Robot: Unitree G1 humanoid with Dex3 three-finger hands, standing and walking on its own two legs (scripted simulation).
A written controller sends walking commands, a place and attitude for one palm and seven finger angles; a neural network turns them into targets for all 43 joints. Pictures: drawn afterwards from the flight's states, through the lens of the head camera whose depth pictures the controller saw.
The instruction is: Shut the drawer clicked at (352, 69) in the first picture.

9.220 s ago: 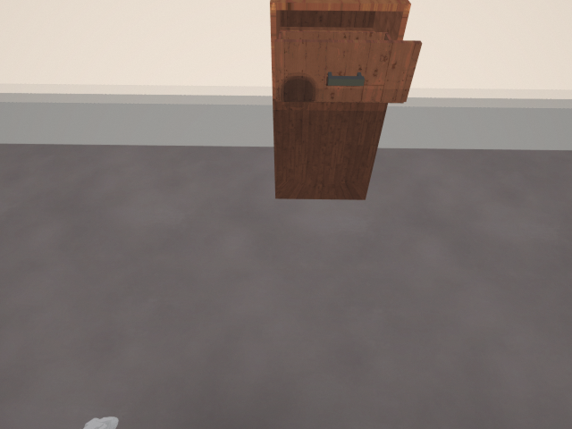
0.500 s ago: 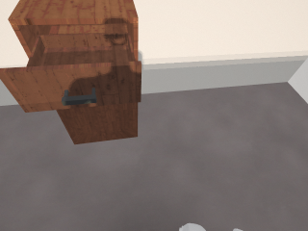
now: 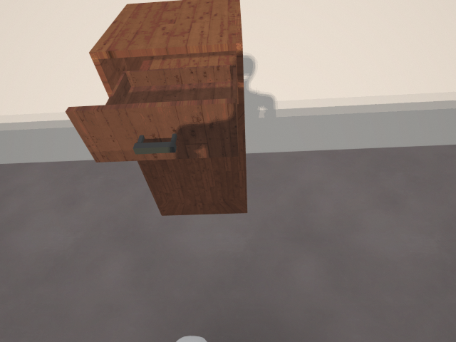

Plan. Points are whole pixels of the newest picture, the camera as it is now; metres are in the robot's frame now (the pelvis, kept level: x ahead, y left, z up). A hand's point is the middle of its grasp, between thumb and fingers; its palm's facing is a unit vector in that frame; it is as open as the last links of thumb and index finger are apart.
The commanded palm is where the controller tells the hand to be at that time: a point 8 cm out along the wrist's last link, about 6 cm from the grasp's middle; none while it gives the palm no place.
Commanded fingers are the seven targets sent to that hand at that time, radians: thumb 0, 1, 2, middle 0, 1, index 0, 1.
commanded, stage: take the last steps up to it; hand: left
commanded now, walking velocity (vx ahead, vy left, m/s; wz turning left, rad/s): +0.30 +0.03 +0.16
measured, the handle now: (156, 142) +0.58 +0.21 +0.01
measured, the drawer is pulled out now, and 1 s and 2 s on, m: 0.27 0.27 0.27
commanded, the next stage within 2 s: come to a stop and stand still in 0.86 s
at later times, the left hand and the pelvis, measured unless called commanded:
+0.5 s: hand out of the picture +0.03 +0.26 -0.18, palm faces +0.12 -0.98 -0.17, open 7.4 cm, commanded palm none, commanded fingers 0.00 0.90 0.90 -0.20 -0.30 -0.20 -0.30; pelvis +0.05 +0.07 +0.01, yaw +4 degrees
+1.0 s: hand (154, 283) +0.28 +0.20 -0.16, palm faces +0.11 -0.97 -0.23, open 7.2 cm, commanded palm none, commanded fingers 0.00 0.90 0.90 -0.20 -0.30 -0.20 -0.30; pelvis +0.22 +0.01 -0.01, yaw +4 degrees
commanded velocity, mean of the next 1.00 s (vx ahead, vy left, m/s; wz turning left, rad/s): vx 0.22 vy -0.02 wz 0.01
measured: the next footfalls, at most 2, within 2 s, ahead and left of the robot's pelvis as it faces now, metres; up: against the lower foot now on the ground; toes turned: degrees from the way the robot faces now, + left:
left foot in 0.24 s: +0.01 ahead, +0.15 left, +0.00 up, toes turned +7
right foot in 0.78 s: +0.32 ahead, -0.05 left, +0.00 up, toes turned -3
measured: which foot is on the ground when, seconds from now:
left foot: up 0.00-0.22, down 0.24-0.78, up 0.80-1.00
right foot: down 0.00-0.26, up 0.28-0.76, down 0.78-1.00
